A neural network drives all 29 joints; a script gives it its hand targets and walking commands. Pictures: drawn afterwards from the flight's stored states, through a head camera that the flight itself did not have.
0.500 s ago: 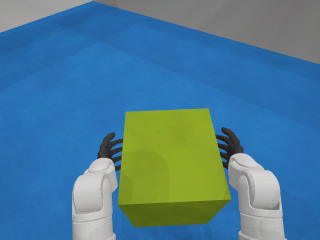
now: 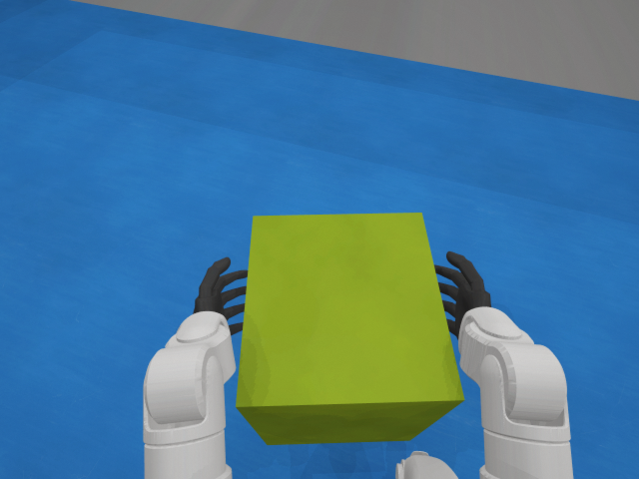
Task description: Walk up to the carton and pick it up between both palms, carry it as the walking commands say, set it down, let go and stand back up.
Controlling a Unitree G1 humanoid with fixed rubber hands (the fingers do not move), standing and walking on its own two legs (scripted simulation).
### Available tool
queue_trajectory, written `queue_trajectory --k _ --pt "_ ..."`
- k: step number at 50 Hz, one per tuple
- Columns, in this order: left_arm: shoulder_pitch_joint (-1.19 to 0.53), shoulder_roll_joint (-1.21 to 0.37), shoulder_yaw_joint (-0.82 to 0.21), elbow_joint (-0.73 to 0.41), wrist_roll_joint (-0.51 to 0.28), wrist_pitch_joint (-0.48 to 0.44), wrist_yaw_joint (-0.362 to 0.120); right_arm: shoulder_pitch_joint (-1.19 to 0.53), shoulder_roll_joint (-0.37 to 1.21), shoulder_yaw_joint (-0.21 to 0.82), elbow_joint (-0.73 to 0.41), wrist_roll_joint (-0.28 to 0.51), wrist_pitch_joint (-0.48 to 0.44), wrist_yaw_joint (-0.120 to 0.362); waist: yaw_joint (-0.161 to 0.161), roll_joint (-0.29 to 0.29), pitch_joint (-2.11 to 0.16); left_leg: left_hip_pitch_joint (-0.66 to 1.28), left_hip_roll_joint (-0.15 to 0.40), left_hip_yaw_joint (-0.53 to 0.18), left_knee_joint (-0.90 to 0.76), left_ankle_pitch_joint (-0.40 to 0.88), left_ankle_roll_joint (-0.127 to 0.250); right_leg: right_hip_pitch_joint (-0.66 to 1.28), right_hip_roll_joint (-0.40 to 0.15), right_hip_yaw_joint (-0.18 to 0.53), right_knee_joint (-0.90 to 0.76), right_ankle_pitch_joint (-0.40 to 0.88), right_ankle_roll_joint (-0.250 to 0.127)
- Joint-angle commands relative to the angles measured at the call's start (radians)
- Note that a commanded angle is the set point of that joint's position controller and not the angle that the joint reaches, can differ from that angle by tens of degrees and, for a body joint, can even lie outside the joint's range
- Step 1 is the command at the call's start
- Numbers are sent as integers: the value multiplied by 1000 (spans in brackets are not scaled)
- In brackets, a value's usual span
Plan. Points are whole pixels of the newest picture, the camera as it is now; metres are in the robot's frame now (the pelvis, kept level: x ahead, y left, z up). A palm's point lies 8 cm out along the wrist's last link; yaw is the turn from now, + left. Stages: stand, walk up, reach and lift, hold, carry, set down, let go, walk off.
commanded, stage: carry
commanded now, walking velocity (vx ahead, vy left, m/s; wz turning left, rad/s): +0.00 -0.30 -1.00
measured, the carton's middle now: (338, 338) +0.29 +0.02 +0.00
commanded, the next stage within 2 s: none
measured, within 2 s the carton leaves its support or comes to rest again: neither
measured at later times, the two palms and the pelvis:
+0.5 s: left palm (503, 348) +0.27 -0.17 +0.05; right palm out of the picture +0.15 -0.43 +0.06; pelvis -0.05 -0.18 -0.01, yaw -28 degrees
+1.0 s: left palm out of the picture +0.12 -0.48 +0.04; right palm out of the picture -0.11 -0.65 +0.06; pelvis -0.17 -0.34 -0.02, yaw -55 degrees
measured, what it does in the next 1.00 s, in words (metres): steps to the right, turning right: right foot, then left foot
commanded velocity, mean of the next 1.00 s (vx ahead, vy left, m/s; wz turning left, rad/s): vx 0.00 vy -0.30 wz -1.00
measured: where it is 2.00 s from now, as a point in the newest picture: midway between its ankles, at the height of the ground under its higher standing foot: outside the picture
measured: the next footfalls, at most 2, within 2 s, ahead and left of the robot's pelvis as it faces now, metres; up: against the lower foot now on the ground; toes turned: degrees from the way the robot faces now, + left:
right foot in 0.12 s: +0.07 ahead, -0.24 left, +0.00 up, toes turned -11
left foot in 0.38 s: +0.06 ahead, -0.06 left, +0.00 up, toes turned -10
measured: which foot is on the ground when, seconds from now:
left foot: down 0.00-0.12, up 0.14-0.36, down 0.38-0.66, up 0.68-0.92, down 0.94-1.00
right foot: up 0.00-0.10, down 0.12-0.38, up 0.40-0.64, down 0.66-0.94, up 0.96-1.00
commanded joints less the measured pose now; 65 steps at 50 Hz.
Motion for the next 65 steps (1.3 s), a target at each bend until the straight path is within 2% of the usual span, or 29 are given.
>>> queue_trajectory --k 1,5,6,7,8,12,18,19,20,21,23,26,31,33,34,35,36,39,46,47,48,49,51,55,59,61,62,63,65 --pt "-507 -897 -783 -82 -433 -16 -261 -387 882 634 -42 316 7 206 -37 273 -351 225 169 -17 -67 697 91 119 27 -112 -177 -3 0" --pt "-466 -910 -759 6 -417 -1 -272 -372 884 624 17 299 23 212 -17 212 -363 141 145 17 190 507 8 344 107 -156 -519 32 -49" --pt "-456 -926 -750 33 -404 -2 -277 -396 874 622 45 294 28 216 7 -1 -331 -48 83 3 369 77 -22 438 17 -10 -614 242 -98" --pt "-449 -881 -698 78 -364 -9 -282 -403 907 635 76 299 36 222 -10 -419 -340 -415 -115 7 580 -525 -88 584 -249 450 -590 834 -227" --pt "-452 -913 -704 76 -386 -16 -283 -431 945 669 68 323 25 225 -8 -402 -361 -446 -118 -147 699 -567 -79 591 -185 391 -474 1228 -303" --pt "-533 -990 -704 -27 -383 -68 -280 -612 1031 741 -68 403 -12 225 -33 -225 -438 -320 -105 -178 560 -205 -47 481 -65 200 -466 701 -249" --pt "-431 -911 -735 -115 -352 -64 -234 -441 980 712 -63 403 -8 214 -34 -123 -474 103 -185 -189 51 -97 62 219 -24 301 -542 437 -229" --pt "-435 -906 -750 -120 -357 -59 -232 -409 971 701 -47 391 -8 217 -55 -28 -471 324 -76 -257 -200 31 106 51 36 220 -454 284 -163" --pt "-420 -916 -752 -88 -359 -46 -236 -373 967 697 -5 380 -12 222 -41 397 -477 410 364 -623 -287 177 244 -126 145 31 -82 -125 -94" --pt "-525 -903 -802 -170 -399 -53 -242 -372 970 705 -7 387 -16 221 -44 393 -397 345 484 -646 -283 450 340 -227 52 55 184 -173 -90" --pt "-534 -902 -793 -171 -416 -55 -252 -383 973 686 -31 372 -28 214 -37 140 -361 297 329 -374 -200 557 226 -142 -31 141 257 -69 -75" --pt "-527 -892 -799 -152 -445 -50 -263 -417 923 669 -71 347 -27 200 -34 200 -330 279 175 -93 -92 678 107 -43 15 7 18 -49 -7" --pt "-460 -884 -777 -40 -436 -23 -260 -354 849 633 -22 315 5 192 -41 307 -346 237 174 34 39 715 26 204 107 -175 -364 -14 -25" --pt "-434 -904 -760 25 -416 -15 -264 -366 843 626 24 310 18 201 -4 92 -349 53 103 39 314 400 -26 400 107 -103 -596 140 -76" --pt "-424 -905 -735 83 -394 -15 -266 -388 849 631 64 303 28 208 -16 -203 -338 -210 -21 32 471 -357 -63 501 -110 205 -597 605 -163" --pt "-425 -895 -704 105 -377 -25 -269 -402 891 655 87 324 26 217 -18 -436 -335 -410 -133 -89 628 -587 -87 555 -203 457 -522 1130 -274" --pt "-450 -908 -700 87 -394 -36 -274 -415 927 677 98 337 16 216 -18 -376 -414 -444 -123 -166 711 -543 -69 646 -177 372 -433 1297 -319" --pt "-509 -975 -706 14 -386 -76 -273 -617 999 734 -37 411 -15 216 -31 -220 -449 -359 -102 -190 607 -254 -52 528 -88 252 -456 826 -270" --pt "-442 -906 -745 -107 -359 -76 -225 -432 956 707 -55 408 -16 205 -33 -111 -486 102 -181 -207 46 -102 52 257 -11 330 -560 551 -203" --pt "-451 -904 -762 -110 -367 -70 -225 -405 944 696 -42 397 -15 207 -56 -35 -478 338 -81 -257 -194 35 100 77 49 239 -485 391 -114" --pt "-428 -913 -761 -73 -373 -57 -230 -377 949 693 -6 386 -18 211 -50 408 -496 443 354 -618 -271 206 248 -104 160 56 -59 -121 -57" --pt "-533 -901 -804 -165 -407 -66 -237 -361 980 704 7 389 -22 211 -42 395 -406 381 474 -634 -260 506 333 -235 69 59 202 -183 -77" --pt "-542 -885 -795 -164 -430 -66 -245 -370 967 689 -16 380 -31 206 -35 127 -363 330 328 -370 -182 615 227 -155 -20 151 274 -89 -74" --pt "-504 -881 -802 -118 -459 -53 -252 -406 889 668 -83 350 -25 191 -39 217 -309 273 172 -42 -77 774 91 -2 41 -35 -61 -57 -13" --pt "-465 -869 -774 -34 -445 -33 -247 -356 840 637 -26 322 0 190 -43 311 -333 255 173 46 27 739 24 195 110 -167 -365 -2 -32" --pt "-449 -889 -762 20 -426 -27 -249 -373 836 635 10 321 12 198 -12 131 -364 99 109 61 292 498 -30 407 127 -122 -581 138 -82" --pt "-448 -902 -751 63 -416 -24 -253 -396 834 635 45 316 21 207 -21 -126 -338 -129 11 48 455 -282 -55 501 -43 89 -566 593 -151" --pt "-416 -876 -698 98 -376 -36 -254 -411 872 658 72 328 23 216 -14 -467 -385 -396 -136 -46 610 -576 -87 613 -210 450 -533 1022 -299" --pt "-440 -931 -682 95 -376 -54 -264 -471 937 694 68 367 1 223 -24 -305 -434 -422 -121 -177 686 -475 -50 644 -147 309 -417 1208 -309"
